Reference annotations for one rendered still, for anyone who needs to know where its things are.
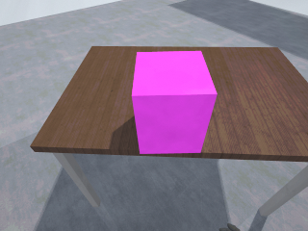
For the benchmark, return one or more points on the table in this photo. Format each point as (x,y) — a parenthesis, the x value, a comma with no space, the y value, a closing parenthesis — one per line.
(260,112)

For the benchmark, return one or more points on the carton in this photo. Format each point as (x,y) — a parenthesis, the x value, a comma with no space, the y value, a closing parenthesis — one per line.
(173,99)

